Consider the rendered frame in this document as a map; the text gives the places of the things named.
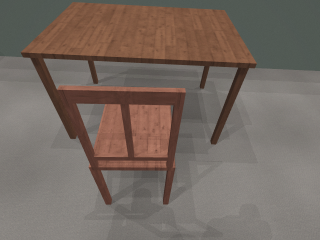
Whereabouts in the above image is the table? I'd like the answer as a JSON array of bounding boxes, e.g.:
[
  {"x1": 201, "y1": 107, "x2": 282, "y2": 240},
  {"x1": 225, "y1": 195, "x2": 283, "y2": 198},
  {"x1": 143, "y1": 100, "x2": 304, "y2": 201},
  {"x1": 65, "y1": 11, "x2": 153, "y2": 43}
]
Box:
[{"x1": 21, "y1": 2, "x2": 257, "y2": 145}]

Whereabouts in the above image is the chair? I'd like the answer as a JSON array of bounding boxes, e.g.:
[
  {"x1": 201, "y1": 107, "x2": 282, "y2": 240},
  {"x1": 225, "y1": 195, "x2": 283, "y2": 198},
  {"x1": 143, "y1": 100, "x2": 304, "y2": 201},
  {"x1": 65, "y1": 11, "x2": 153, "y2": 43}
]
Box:
[{"x1": 57, "y1": 85, "x2": 186, "y2": 205}]

